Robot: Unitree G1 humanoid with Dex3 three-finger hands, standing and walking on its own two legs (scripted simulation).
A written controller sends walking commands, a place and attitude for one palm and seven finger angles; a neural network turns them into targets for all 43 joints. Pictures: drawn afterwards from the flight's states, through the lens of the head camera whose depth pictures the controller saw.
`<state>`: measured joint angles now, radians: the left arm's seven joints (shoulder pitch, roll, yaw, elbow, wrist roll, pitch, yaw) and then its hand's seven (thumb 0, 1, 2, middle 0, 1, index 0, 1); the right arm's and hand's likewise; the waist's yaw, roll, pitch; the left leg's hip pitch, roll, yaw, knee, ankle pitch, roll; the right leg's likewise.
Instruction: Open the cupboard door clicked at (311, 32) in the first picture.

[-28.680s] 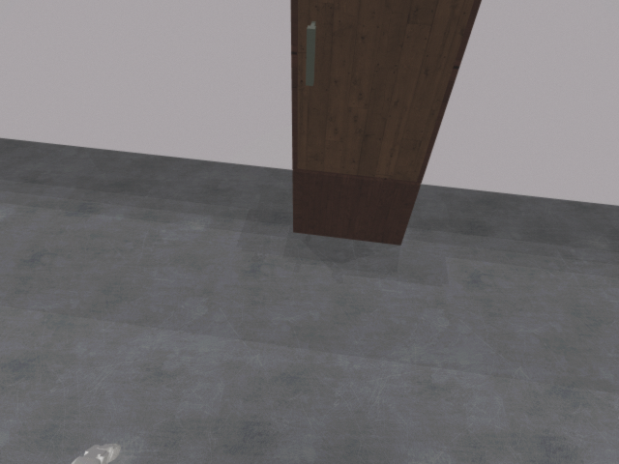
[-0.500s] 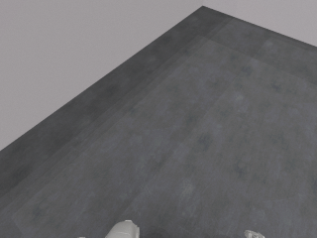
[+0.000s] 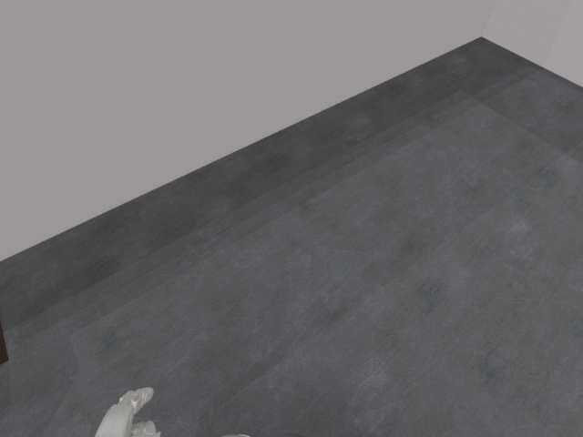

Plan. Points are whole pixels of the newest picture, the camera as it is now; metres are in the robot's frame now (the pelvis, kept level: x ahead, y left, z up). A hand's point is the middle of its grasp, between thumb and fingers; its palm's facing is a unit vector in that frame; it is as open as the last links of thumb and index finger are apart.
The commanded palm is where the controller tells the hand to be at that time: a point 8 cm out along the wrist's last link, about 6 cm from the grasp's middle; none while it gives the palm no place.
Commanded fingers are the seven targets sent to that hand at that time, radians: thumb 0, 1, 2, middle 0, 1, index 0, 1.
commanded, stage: turn to face it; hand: left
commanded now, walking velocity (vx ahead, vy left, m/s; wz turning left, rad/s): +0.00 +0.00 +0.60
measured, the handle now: out of the picture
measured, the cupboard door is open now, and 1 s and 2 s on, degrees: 40 40 40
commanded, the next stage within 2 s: none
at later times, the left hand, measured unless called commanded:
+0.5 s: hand out of the picture -0.03 +0.23 -0.18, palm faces +0.36 -0.90 -0.25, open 7.4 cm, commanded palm none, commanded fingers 0.00 0.90 0.90 -0.20 -0.30 -0.20 -0.30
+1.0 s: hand out of the picture -0.03 +0.17 -0.15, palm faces +0.60 -0.77 -0.23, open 7.4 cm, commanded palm none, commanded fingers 0.00 0.90 0.90 -0.20 -0.30 -0.20 -0.30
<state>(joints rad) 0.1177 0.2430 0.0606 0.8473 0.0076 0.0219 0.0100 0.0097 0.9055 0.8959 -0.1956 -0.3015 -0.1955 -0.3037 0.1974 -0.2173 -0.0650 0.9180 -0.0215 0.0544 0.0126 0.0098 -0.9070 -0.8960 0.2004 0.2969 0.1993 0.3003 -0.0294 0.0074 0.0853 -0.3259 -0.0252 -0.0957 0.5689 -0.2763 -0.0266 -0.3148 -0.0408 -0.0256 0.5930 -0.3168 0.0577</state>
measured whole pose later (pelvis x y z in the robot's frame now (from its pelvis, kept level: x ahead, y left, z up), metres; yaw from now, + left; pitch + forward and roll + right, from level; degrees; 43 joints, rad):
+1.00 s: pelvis +0.02 -0.03 +0.01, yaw +38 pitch +0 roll +2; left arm 0.20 0.18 0.03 0.87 0.03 0.00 0.02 0.01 0.90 0.90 -0.20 -0.30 -0.20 -0.30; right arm 0.14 -0.24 -0.08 0.93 -0.01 0.08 0.04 0.01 -0.91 -0.90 0.19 0.30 0.19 0.30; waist -0.02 -0.03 0.12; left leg -0.42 0.02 0.06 0.90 -0.45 -0.07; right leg -0.22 -0.14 -0.19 0.53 -0.30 0.01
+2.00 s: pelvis +0.01 -0.02 +0.01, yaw +71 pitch +1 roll -1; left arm 0.22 0.26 0.07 0.96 0.01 0.06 0.02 0.01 0.91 0.90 -0.20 -0.30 -0.20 -0.30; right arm 0.11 -0.19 -0.03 0.92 -0.02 0.02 -0.01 0.01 -0.91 -0.90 0.20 0.30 0.20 0.30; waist 0.02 -0.06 0.10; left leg -0.27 -0.01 0.03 0.54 -0.27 0.04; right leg -0.44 -0.09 -0.05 1.04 -0.47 0.06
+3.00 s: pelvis +0.00 +0.17 +0.01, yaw +79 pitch -1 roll +2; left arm 0.14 0.17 0.06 0.99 0.02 -0.01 -0.02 0.01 0.91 0.90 -0.19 -0.30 -0.19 -0.30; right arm 0.35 -0.15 -0.04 1.09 -0.03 -0.05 -0.01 0.00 -0.93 -0.90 0.20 0.30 0.20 0.30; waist -0.02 -0.03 0.04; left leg -0.06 -0.02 0.18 0.33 -0.26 0.04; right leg -0.50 -0.11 -0.09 0.77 -0.22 0.00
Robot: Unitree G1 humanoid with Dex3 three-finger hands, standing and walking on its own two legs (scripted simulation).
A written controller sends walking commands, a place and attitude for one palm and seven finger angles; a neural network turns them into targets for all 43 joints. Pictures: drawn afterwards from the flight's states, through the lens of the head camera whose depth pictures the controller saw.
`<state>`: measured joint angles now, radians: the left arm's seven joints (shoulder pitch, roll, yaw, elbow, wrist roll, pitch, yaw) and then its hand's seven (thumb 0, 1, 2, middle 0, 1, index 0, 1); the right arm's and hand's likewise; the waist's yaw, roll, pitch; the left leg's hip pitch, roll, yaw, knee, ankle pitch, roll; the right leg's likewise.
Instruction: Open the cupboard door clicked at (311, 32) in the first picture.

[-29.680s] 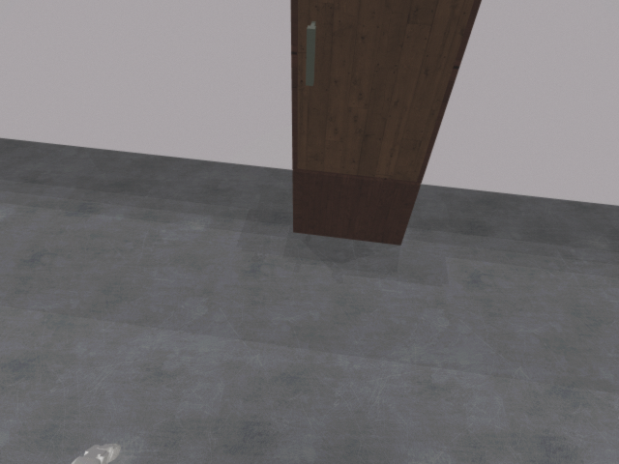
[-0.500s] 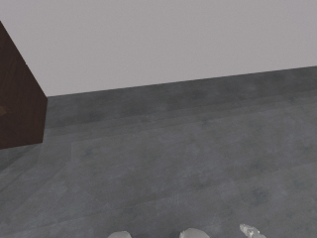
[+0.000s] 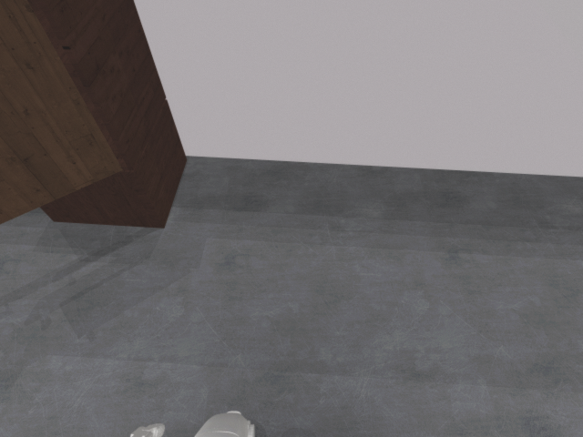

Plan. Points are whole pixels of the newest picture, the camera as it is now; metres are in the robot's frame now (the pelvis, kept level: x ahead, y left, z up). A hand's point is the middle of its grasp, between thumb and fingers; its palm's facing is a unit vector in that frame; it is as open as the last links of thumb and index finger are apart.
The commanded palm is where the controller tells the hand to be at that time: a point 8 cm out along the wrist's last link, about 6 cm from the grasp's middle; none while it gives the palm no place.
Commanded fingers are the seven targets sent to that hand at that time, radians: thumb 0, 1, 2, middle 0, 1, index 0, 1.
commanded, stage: turn to face it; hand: left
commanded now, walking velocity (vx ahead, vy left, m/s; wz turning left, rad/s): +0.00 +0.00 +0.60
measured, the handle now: out of the picture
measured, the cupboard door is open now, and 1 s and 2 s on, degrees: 40 40 40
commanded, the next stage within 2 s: take the last steps up to it in 1.04 s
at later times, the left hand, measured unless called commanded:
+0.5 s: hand out of the picture +0.07 +0.23 -0.16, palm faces +0.29 -0.91 -0.28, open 7.4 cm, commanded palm none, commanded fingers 0.00 0.90 0.90 -0.20 -0.30 -0.20 -0.30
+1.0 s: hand out of the picture -0.08 +0.22 -0.18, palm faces +0.57 -0.79 -0.23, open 7.4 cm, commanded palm none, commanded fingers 0.00 0.90 0.90 -0.20 -0.30 -0.20 -0.30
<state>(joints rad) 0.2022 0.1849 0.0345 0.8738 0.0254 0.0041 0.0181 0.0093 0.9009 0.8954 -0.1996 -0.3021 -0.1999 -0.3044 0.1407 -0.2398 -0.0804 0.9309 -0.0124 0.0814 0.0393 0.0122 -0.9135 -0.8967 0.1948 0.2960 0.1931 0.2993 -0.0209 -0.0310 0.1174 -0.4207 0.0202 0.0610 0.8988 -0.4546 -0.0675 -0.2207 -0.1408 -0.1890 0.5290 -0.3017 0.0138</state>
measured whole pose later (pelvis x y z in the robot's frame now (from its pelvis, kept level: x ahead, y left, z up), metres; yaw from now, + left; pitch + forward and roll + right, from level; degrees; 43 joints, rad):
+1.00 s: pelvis +0.01 +0.01 +0.00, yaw +32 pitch +1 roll -1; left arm 0.22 0.26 0.07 0.96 0.01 0.06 0.02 0.01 0.91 0.90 -0.20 -0.30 -0.20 -0.30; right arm 0.11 -0.19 -0.03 0.92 -0.02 0.02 -0.01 0.01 -0.91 -0.90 0.20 0.30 0.20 0.30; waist 0.02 -0.06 0.10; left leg -0.27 -0.01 0.03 0.54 -0.27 0.04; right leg -0.44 -0.09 -0.05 1.04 -0.47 0.06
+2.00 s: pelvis +0.11 +0.17 +0.00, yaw +40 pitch -1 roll +2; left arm 0.14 0.17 0.06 0.99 0.02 -0.01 -0.02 0.01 0.91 0.90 -0.19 -0.30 -0.19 -0.30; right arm 0.35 -0.15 -0.04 1.09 -0.03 -0.05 -0.01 0.00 -0.93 -0.90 0.20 0.30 0.20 0.30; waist -0.02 -0.03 0.04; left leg -0.06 -0.02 0.18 0.33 -0.26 0.04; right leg -0.50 -0.11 -0.09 0.77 -0.22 0.00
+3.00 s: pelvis +0.32 +0.37 -0.01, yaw +41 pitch +0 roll +0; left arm 0.14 0.18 0.04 1.02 0.02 0.01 0.04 0.01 0.91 0.90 -0.20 -0.30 -0.20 -0.30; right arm 0.22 -0.17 -0.05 1.08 0.00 0.04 -0.02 0.01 -0.92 -0.90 0.20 0.30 0.19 0.30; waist -0.02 -0.02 0.08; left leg -0.25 0.02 0.08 0.61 -0.40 -0.04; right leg -0.31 -0.06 -0.08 0.58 -0.27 0.00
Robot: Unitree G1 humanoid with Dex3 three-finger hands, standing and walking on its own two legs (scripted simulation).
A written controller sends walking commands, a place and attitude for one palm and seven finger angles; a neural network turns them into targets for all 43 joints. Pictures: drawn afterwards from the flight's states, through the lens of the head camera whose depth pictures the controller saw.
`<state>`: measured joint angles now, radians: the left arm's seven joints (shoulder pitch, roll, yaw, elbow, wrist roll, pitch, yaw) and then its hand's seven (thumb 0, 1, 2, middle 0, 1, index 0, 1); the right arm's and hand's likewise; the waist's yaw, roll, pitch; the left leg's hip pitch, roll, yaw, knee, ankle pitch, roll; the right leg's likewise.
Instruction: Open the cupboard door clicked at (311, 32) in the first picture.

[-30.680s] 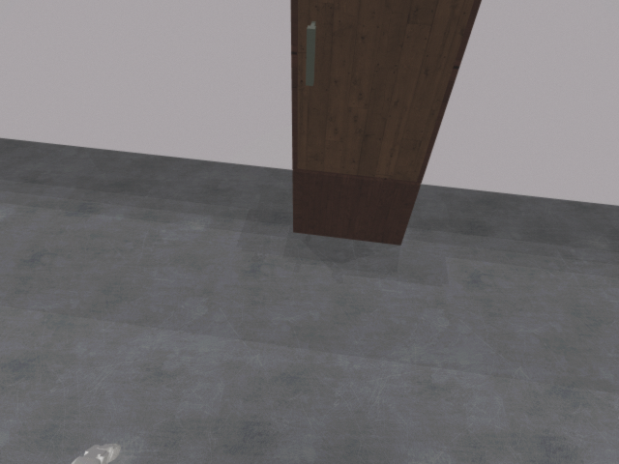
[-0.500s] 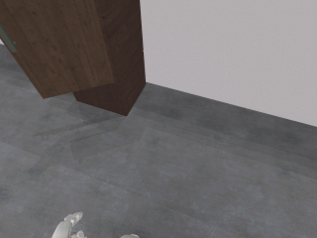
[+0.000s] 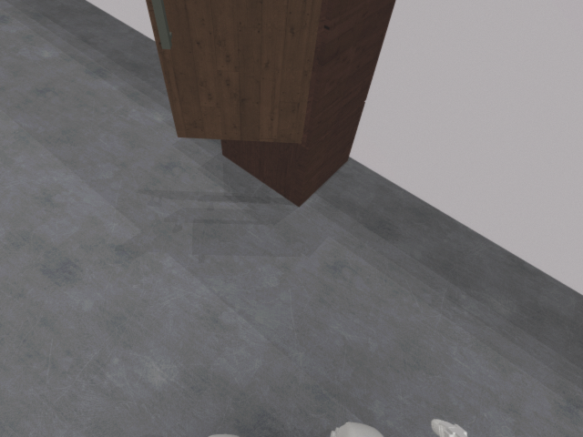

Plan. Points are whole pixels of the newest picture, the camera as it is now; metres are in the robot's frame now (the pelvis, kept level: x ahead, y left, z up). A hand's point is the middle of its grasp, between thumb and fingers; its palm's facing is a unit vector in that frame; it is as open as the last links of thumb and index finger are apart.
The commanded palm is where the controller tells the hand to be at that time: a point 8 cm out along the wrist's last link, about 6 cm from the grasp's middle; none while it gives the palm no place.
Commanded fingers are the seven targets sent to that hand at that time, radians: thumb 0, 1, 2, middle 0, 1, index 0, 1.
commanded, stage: turn to face it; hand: left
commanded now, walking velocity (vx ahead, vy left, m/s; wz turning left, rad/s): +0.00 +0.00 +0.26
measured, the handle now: (162, 12) +0.98 +0.40 +0.04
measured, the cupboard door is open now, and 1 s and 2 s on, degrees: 40 40 40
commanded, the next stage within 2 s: take the last steps up to it in 0.04 s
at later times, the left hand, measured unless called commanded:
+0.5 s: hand out of the picture +0.00 +0.16 -0.15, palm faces +0.22 -0.96 -0.19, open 7.4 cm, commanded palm none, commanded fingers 0.00 0.90 0.90 -0.20 -0.30 -0.20 -0.30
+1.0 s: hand (135, 348) +0.24 +0.27 -0.15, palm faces +0.16 -0.97 -0.18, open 7.4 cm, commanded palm none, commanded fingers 0.00 0.90 0.90 -0.20 -0.30 -0.20 -0.30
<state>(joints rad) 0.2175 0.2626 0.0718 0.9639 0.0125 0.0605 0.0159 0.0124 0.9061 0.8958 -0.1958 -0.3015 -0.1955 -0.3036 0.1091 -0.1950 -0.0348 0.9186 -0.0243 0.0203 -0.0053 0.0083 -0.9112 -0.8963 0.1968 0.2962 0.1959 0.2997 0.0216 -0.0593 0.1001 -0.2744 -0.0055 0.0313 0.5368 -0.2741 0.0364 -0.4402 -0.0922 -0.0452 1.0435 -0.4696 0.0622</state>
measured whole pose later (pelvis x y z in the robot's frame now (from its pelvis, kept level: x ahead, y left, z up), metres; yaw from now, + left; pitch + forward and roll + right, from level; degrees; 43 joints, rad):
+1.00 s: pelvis +0.17 +0.08 +0.01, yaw +8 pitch -1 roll +2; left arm 0.14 0.17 0.06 0.99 0.02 -0.01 -0.02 0.01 0.91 0.90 -0.19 -0.30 -0.19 -0.30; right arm 0.35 -0.15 -0.04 1.09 -0.03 -0.05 -0.01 0.00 -0.93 -0.90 0.20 0.30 0.20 0.30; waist -0.02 -0.03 0.04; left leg -0.06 -0.02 0.18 0.33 -0.26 0.04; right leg -0.50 -0.11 -0.09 0.77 -0.22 0.00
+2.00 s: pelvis +0.46 +0.13 +0.00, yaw +9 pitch +0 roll +0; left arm 0.14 0.18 0.04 1.02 0.02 0.01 0.04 0.01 0.91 0.90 -0.20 -0.30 -0.20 -0.30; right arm 0.22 -0.17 -0.05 1.08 0.00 0.04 -0.02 0.01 -0.92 -0.90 0.20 0.30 0.19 0.30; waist -0.02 -0.02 0.08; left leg -0.25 0.02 0.08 0.61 -0.40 -0.04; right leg -0.31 -0.06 -0.08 0.58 -0.27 0.00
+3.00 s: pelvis +0.43 +0.09 +0.00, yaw +8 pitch -1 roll +1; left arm 0.22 0.25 0.00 1.07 0.01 -0.02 0.02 0.01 0.90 0.90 -0.20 -0.30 -0.20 -0.30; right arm 0.24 -0.24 0.00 1.11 -0.02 -0.01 -0.01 0.01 -0.91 -0.90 0.20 0.30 0.19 0.30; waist -0.01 -0.01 0.04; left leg -0.20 0.06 0.07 0.44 -0.22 -0.04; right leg -0.18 0.01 -0.04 0.49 -0.29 -0.04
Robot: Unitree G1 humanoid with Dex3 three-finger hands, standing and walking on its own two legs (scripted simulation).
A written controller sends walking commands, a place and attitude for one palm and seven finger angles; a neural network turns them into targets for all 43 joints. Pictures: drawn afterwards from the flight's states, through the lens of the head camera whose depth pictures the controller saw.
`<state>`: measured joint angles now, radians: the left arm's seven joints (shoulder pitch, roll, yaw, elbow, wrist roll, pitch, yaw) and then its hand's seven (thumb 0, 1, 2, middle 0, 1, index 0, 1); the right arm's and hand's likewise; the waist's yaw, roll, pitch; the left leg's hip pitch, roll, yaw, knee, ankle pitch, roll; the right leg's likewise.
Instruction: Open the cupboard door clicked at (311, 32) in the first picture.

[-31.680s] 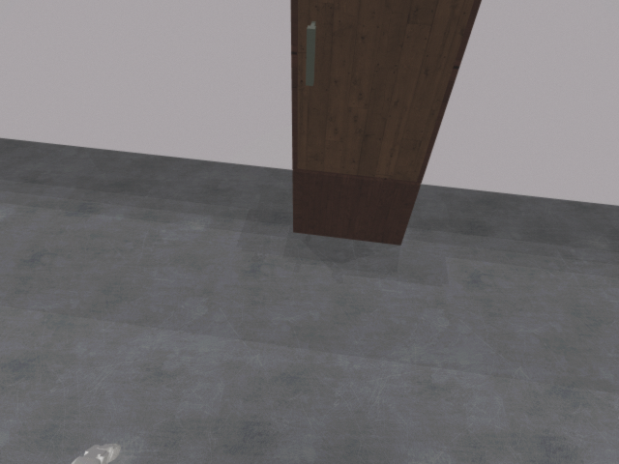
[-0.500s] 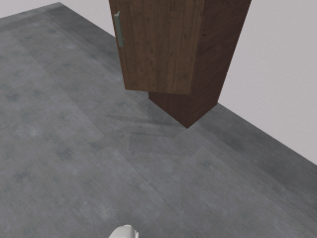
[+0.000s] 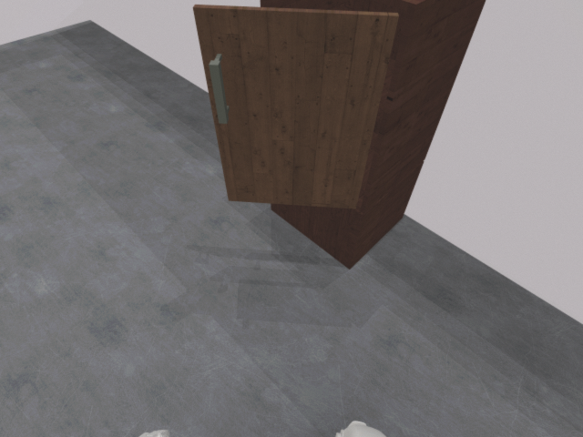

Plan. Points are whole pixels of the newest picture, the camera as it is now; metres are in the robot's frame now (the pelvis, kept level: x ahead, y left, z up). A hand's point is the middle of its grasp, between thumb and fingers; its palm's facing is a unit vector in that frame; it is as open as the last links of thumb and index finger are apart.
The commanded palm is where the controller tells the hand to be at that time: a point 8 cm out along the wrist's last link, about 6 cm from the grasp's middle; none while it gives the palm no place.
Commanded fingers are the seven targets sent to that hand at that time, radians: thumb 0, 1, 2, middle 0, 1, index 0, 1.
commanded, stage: take the last steps up to it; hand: left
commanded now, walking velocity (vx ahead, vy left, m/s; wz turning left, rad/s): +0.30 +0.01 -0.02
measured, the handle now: (221, 89) +0.84 +0.21 +0.03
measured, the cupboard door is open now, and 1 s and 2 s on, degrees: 40 40 40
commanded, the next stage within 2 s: come to a stop and stand still in 0.52 s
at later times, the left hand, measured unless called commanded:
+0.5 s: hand out of the picture +0.14 +0.18 -0.18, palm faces +0.11 -0.98 -0.16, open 7.3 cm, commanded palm none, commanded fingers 0.00 0.90 0.90 -0.20 -0.30 -0.20 -0.30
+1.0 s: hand (201, 315) +0.36 +0.20 -0.18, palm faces +0.02 -0.97 -0.22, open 7.4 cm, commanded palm none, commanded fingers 0.00 0.90 0.90 -0.20 -0.30 -0.20 -0.30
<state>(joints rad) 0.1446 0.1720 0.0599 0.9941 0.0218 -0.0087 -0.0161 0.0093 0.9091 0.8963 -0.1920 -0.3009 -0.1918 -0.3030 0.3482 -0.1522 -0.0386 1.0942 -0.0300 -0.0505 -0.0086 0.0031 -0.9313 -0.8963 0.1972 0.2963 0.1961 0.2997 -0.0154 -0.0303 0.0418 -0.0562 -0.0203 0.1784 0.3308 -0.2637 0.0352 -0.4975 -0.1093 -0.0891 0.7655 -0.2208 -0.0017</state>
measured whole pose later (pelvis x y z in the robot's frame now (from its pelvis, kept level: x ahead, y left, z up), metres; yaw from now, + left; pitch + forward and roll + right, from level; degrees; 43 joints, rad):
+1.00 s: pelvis +0.29 +0.01 -0.01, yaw +1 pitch +0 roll +0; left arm 0.14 0.18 0.04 1.02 0.02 0.01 0.04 0.01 0.91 0.90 -0.20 -0.30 -0.20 -0.30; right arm 0.22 -0.17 -0.05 1.08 0.00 0.04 -0.02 0.01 -0.92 -0.90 0.20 0.30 0.19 0.30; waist -0.02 -0.02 0.08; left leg -0.25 0.02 0.08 0.61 -0.40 -0.04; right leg -0.31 -0.06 -0.08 0.58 -0.27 0.00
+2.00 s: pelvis +0.26 -0.03 +0.00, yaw +0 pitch -1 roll +1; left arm 0.22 0.25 0.00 1.07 0.01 -0.02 0.02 0.01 0.90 0.90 -0.20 -0.30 -0.20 -0.30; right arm 0.24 -0.24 0.00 1.11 -0.02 -0.01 -0.01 0.01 -0.91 -0.90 0.20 0.30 0.19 0.30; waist -0.01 -0.01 0.04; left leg -0.20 0.06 0.07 0.44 -0.22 -0.04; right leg -0.18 0.01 -0.04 0.49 -0.29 -0.04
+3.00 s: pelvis +0.22 -0.01 -0.09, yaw +3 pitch +11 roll -2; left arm 0.32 0.26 0.26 0.12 -0.33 -0.44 -0.43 0.02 0.46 0.71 -0.23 -0.58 -0.23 -0.58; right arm 0.18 -0.23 0.00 0.57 0.03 -0.27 -0.07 0.02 -0.91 -0.90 0.20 0.30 0.20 0.30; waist 0.04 0.01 -0.10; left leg -0.88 0.06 -0.03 1.16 -0.47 -0.02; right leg -0.79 -0.01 -0.12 1.14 -0.54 -0.04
